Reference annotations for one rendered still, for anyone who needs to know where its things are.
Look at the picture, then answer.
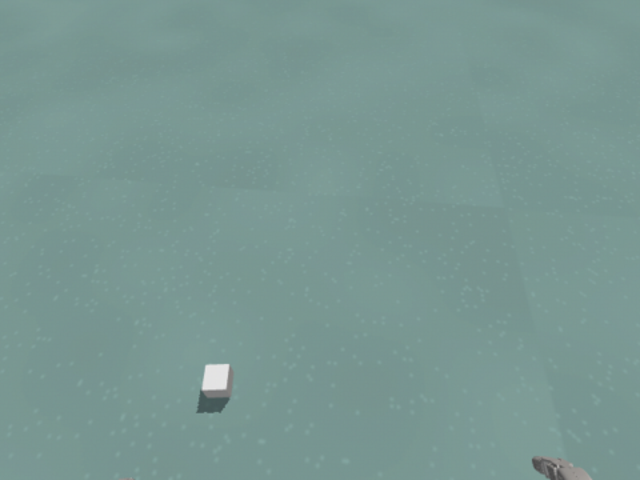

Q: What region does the small box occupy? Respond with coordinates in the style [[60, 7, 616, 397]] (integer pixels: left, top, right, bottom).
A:
[[202, 364, 234, 398]]

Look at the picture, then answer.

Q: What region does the right robot hand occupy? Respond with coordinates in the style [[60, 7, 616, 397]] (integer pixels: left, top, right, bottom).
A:
[[532, 456, 592, 480]]

